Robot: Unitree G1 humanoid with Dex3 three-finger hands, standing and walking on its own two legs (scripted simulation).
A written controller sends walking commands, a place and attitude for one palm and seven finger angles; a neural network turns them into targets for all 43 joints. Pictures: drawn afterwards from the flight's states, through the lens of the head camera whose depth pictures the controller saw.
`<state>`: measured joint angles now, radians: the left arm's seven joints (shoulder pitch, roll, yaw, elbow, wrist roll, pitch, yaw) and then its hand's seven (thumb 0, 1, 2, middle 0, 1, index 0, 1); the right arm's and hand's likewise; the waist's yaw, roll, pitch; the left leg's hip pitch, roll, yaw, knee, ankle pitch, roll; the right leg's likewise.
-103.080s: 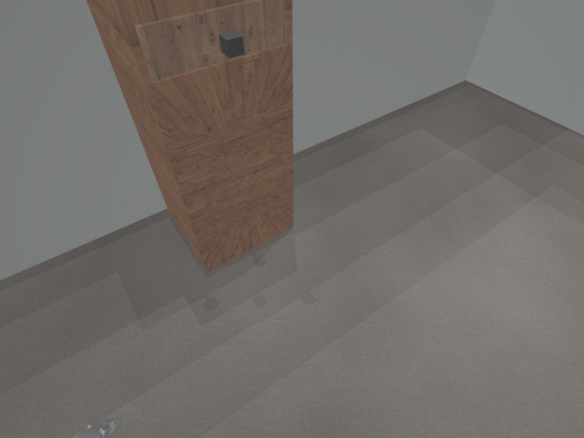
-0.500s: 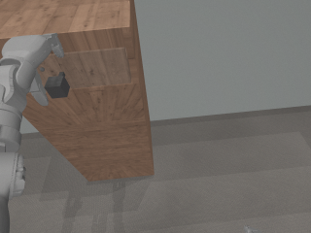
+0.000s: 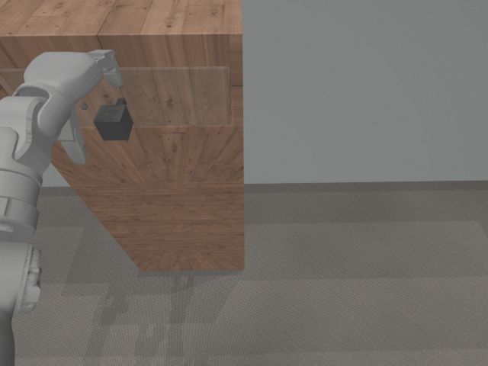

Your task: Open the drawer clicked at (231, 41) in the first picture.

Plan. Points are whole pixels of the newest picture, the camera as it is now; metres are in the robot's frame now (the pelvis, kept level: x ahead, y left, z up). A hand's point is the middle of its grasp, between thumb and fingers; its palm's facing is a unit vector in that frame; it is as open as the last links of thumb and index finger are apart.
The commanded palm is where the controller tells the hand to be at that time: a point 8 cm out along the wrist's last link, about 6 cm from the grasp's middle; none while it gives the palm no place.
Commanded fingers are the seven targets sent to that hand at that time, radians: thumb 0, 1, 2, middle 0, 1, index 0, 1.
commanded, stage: move the hooked fingers above the handle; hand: left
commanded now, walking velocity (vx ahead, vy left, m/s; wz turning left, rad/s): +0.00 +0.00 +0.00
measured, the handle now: (117, 114) +0.49 +0.25 +0.12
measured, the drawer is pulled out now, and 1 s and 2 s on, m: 0.00 0.00 0.00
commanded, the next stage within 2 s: lift the fingers back up to retry in 0.68 s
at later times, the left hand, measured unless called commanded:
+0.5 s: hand (84, 98) +0.46 +0.27 +0.19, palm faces -0.05 +0.03 -1.00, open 13.4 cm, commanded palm +0.46 +0.26 +0.26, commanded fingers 0.00 -0.50 0.30 -0.30 -1.20 -0.30 -1.20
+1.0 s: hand (83, 96) +0.46 +0.26 +0.19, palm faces -0.08 +0.04 -1.00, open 13.3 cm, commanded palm +0.46 +0.26 +0.26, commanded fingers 0.00 -0.50 0.30 -0.30 -1.20 -0.30 -1.20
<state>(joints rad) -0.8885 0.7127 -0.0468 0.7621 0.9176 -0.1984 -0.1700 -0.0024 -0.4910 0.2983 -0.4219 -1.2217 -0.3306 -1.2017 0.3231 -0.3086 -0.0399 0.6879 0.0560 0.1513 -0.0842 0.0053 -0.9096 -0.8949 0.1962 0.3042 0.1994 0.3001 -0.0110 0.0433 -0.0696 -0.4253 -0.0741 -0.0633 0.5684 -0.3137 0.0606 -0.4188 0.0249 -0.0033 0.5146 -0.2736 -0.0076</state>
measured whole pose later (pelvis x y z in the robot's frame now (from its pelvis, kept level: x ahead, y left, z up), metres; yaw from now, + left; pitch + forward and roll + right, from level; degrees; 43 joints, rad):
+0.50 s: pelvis -0.01 +0.00 +0.00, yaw +0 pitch +9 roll -1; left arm -0.97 0.69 -0.06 0.88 0.97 -0.13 -0.15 0.00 -0.49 0.30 -0.39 -1.22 -0.41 -1.21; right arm 0.29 -0.28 0.00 0.67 0.06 0.12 -0.07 0.00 -0.91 -0.89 0.20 0.30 0.20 0.30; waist -0.02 0.06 -0.06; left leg -0.41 -0.07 -0.06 0.53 -0.28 0.06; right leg -0.41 0.02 0.00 0.50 -0.25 -0.01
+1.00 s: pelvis -0.01 -0.01 +0.00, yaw +0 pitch +10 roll -1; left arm -1.00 0.72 -0.08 0.91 0.96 -0.14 -0.18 0.00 -0.49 0.30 -0.37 -1.21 -0.43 -1.21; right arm 0.30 -0.28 0.00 0.68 0.07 0.10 -0.09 0.00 -0.91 -0.89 0.20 0.30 0.20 0.30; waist -0.03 0.06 -0.07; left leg -0.42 -0.06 -0.07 0.54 -0.28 0.04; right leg -0.42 0.03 -0.01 0.50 -0.25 -0.02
